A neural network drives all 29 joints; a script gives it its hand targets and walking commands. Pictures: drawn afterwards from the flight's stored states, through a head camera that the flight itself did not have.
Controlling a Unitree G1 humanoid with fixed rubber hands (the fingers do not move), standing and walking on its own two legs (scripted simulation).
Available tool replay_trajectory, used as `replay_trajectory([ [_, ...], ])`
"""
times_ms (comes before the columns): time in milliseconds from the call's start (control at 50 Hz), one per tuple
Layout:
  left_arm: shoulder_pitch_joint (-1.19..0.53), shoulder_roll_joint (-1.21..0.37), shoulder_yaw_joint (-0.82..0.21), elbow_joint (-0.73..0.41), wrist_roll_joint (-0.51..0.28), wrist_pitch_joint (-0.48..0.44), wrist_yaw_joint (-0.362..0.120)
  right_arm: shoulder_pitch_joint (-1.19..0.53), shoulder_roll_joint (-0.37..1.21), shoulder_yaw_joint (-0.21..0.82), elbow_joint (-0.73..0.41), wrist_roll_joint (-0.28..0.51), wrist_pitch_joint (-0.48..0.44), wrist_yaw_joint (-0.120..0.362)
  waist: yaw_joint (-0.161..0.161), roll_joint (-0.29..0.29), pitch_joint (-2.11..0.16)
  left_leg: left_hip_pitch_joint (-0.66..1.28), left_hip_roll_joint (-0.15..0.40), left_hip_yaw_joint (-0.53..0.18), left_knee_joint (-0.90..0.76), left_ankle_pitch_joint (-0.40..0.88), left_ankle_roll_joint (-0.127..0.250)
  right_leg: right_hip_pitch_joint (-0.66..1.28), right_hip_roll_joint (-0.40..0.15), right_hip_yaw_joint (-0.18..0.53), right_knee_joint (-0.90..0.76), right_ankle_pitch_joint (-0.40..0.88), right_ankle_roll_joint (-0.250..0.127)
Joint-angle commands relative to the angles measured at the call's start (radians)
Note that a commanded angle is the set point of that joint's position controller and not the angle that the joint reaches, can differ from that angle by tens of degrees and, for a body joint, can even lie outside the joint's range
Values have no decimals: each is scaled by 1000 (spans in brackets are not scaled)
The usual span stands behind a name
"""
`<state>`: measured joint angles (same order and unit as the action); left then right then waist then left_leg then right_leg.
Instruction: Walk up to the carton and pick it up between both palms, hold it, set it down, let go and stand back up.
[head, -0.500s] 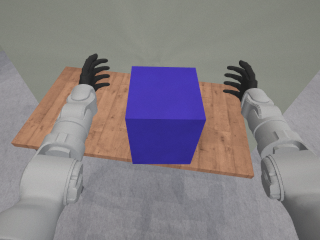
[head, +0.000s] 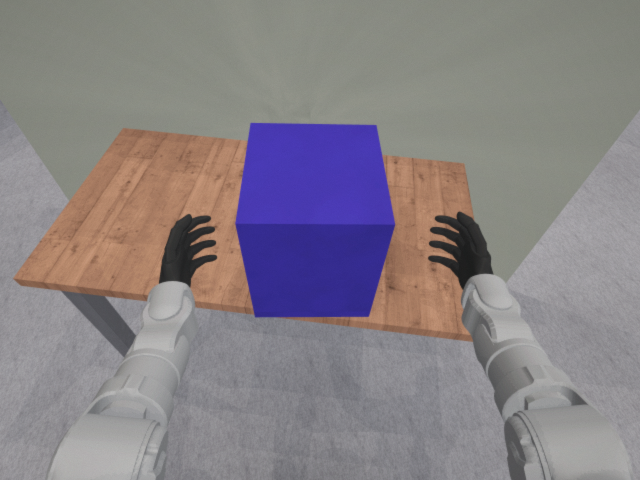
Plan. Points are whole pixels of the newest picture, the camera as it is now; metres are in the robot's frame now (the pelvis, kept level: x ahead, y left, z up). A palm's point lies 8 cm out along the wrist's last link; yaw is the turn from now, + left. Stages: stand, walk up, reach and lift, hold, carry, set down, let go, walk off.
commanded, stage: set down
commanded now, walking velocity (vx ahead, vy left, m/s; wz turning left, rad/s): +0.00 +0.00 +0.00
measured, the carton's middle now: (313, 225) +0.51 +0.02 -0.02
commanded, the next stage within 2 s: none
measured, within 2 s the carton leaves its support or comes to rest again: neither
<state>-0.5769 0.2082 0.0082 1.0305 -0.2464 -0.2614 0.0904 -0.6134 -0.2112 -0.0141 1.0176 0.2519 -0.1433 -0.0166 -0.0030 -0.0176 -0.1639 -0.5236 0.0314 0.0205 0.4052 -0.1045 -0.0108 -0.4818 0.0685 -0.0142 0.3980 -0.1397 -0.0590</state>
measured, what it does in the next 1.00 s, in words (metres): stands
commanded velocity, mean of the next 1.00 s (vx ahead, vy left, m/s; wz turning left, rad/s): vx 0.00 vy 0.00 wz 0.00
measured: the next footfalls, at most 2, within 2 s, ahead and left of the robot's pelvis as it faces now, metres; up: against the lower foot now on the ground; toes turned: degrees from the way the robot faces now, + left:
none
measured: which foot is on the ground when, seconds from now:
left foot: down 0.00-1.00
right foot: down 0.00-1.00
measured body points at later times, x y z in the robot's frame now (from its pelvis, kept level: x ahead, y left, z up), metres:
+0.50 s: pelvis +0.02 +0.02 +0.01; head +0.06 +0.03 +0.45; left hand +0.32 +0.22 -0.02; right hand +0.32 -0.20 -0.02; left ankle +0.05 +0.13 -0.74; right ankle +0.02 -0.08 -0.74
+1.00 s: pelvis +0.04 +0.01 +0.00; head +0.05 +0.03 +0.45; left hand +0.27 +0.23 -0.06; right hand +0.28 -0.20 -0.05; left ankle +0.04 +0.13 -0.74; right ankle +0.02 -0.08 -0.74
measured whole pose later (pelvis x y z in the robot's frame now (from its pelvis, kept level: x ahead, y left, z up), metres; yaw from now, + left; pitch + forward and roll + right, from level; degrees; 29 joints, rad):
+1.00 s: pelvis +0.04 +0.01 +0.00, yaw -1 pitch +5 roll +0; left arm 0.01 0.18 -0.01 0.79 -0.16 -0.40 0.06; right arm -0.06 -0.16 0.03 0.91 0.23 -0.44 0.02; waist 0.01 -0.04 -0.07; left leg -0.33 0.02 0.03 0.47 -0.22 0.00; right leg -0.29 0.07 0.02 0.44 -0.24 -0.05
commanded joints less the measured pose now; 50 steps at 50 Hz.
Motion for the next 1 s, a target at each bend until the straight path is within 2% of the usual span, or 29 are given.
replay_trajectory([
  [0, -384, 142, 61, -137, 55, -83, -23, -397, -130, -6, -133, 1, -87, -15, 4, 19, -520, 198, -26, 1, 2, 26, 22, 256, -90, 78, -26, 181, 68],
  [40, -317, 150, 91, -132, 69, -92, -37, -358, -124, 0, -145, 4, -108, -27, 12, -13, -516, 176, -25, -4, -2, 56, 31, 305, -87, 83, -13, 256, 73],
  [60, -395, 162, 91, -122, 59, -101, -34, -454, -139, -13, -158, 4, -116, -28, 11, -15, -512, 165, -26, -5, -5, 21, 27, 268, -79, 73, -18, 212, 74],
  [80, -250, 119, 86, -79, 93, -100, -38, -267, -104, 14, -75, 2, -123, -27, 3, 2, -441, 216, -17, -10, -12, 57, 16, 298, -93, 84, -32, 238, 58],
  [160, -178, 102, 116, -90, 115, -111, -51, -214, -121, 16, -33, 21, -172, -31, -3, 18, -299, 333, -19, -25, -14, 100, -15, 234, -72, 72, -67, 216, 56],
  [260, -117, 74, 64, -245, 92, -137, -28, -138, -149, -6, -159, 19, -213, -17, -7, 34, -290, 469, -17, -20, -6, 188, -45, 181, -37, 54, -87, 210, 36],
  [280, -112, 51, 43, -269, 94, -136, -26, -114, -146, -8, -146, 19, -218, -10, -20, 51, -284, 480, -14, -21, -4, 190, -55, 165, -35, 49, -92, 196, 33],
  [320, -36, 31, 26, -317, 109, -126, -17, -42, -153, -13, -153, 6, -238, 6, -17, 75, -271, 503, -10, -24, 2, 223, -66, 158, -23, 42, -85, 203, 21],
  [380, 48, 11, -3, -411, 107, -150, -7, 39, -145, -13, -229, -1, -275, 23, -17, 66, -305, 513, -11, -22, 10, 235, -64, 164, -25, 43, -77, 219, 27],
  [420, 107, 16, -1, -473, 105, -173, -3, 83, -159, -19, -279, 2, -310, 31, -1, 57, -331, 507, -18, -26, 23, 279, -66, 190, -13, 44, -56, 265, 33],
  [440, 52, 33, -1, -484, 93, -180, -3, 21, -148, -17, -336, -5, -311, 32, 4, 23, -359, 480, -21, -18, 22, 250, -58, 184, -13, 43, -51, 254, 41],
  [460, 190, 4, -1, -416, 126, -164, -6, 154, -123, 16, -269, -14, -308, 35, 7, 18, -296, 485, -13, -20, 14, 237, -51, 216, -30, 56, -52, 255, 39],
  [480, 155, 32, 5, -468, 108, -172, -8, 121, -133, -3, -330, -14, -314, 34, 14, 20, -329, 436, -24, -21, 14, 212, -44, 223, -23, 57, -46, 253, 47],
  [500, 217, 31, -1, -469, 110, -181, -3, 168, -146, -2, -324, -16, -321, 41, 23, 14, -333, 433, -19, -19, 13, 215, -42, 225, -17, 55, -32, 255, 48],
  [540, 169, 54, 11, -453, 110, -183, 4, 131, -135, -22, -319, -27, -308, 46, 30, 27, -291, 405, -18, -26, 5, 151, -46, 183, -19, 54, -35, 178, 46],
  [620, 193, 53, 14, -414, 83, -204, 1, 145, -116, -14, -342, -33, -319, 50, 30, -22, -268, 305, -30, -10, 21, 85, -19, 230, -33, 75, 1, 206, 59],
  [640, 329, 9, 15, -369, 117, -187, -5, 302, -95, 13, -255, -24, -329, 50, 25, -9, -229, 346, -19, -10, 11, 108, -23, 275, -54, 90, -9, 235, 53],
  [720, 353, 37, 47, -309, 135, -179, -34, 329, -79, 18, -194, -16, -344, 40, 24, 0, -130, 331, -30, -6, 22, 98, -28, 239, -47, 100, -21, 205, 59],
  [740, 325, 54, 42, -353, 119, -189, -34, 300, -84, 8, -230, -13, -345, 37, 18, 8, -142, 330, -31, -14, 27, 106, -26, 235, -38, 96, -12, 207, 61],
  [760, 308, 35, 26, -331, 116, -185, -31, 300, -82, 13, -196, -19, -340, 38, 13, 25, -131, 356, -24, -11, 27, 95, -38, 216, -40, 92, -20, 172, 52],
  [800, 305, 64, 34, -343, 98, -186, -32, 292, -96, 4, -229, -30, -336, 36, 13, 9, -93, 340, -30, -4, 31, 48, -35, 197, -39, 90, -24, 125, 57],
  [840, 336, 59, 13, -398, 87, -196, -28, 331, -97, 0, -266, -25, -351, 33, 7, 7, -120, 350, -25, -5, 34, 82, -33, 217, -40, 94, -22, 156, 55],
  [860, 423, 14, 1, -375, 108, -168, -32, 438, -72, 22, -192, -15, -339, 35, -2, 46, -111, 395, -23, -9, 26, 129, -48, 242, -49, 98, -32, 181, 42],
  [880, 349, 58, 11, -422, 86, -180, -29, 352, -99, 3, -260, -15, -348, 36, 11, 45, -139, 369, -29, -4, 36, 114, -44, 211, -31, 89, -22, 156, 47],
  [900, 313, 72, -10, -474, 65, -196, -24, 311, -99, -2, -307, -20, -348, 35, 3, 32, -155, 366, -33, 0, 43, 118, -41, 210, -28, 86, -13, 163, 48],
  [920, 392, 33, -25, -390, 94, -175, -28, 404, -75, 28, -202, -26, -334, 39, -11, 37, -102, 386, -20, -2, 34, 101, -45, 212, -48, 89, -23, 144, 43],
  [940, 399, 68, -5, -427, 83, -191, -30, 387, -93, 8, -271, -30, -346, 42, 11, 30, -114, 354, -32, -1, 38, 84, -39, 219, -33, 82, -12, 136, 53],
  [960, 389, 76, -18, -420, 66, -191, -30, 373, -90, 4, -273, -37, -339, 43, 3, 8, -121, 339, -31, 1, 35, 66, -36, 212, -31, 78, -4, 121, 52],
  [980, 479, 39, -34, -393, 83, -178, -32, 472, -64, 23, -219, -39, -333, 44, 0, 22, -85, 368, -24, -1, 22, 77, -39, 211, -41, 80, -23, 108, 43],
])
